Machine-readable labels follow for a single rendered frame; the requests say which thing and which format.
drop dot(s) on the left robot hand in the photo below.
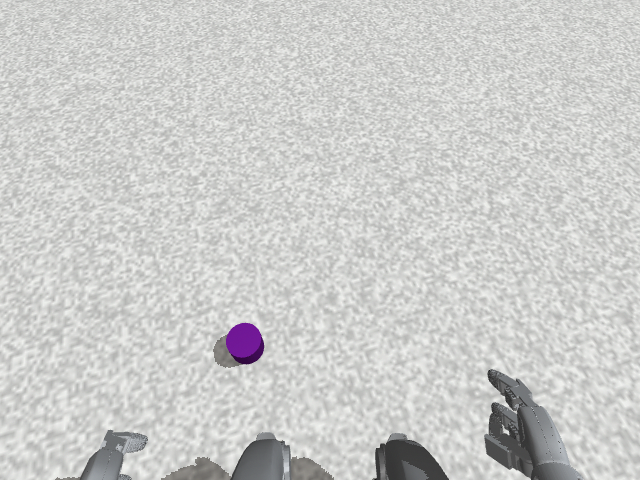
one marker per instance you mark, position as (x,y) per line
(107,462)

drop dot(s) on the right robot arm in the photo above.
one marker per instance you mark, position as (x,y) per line
(555,471)

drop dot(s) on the tin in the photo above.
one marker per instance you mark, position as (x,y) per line
(245,343)

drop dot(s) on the right robot hand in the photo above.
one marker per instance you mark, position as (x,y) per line
(533,437)

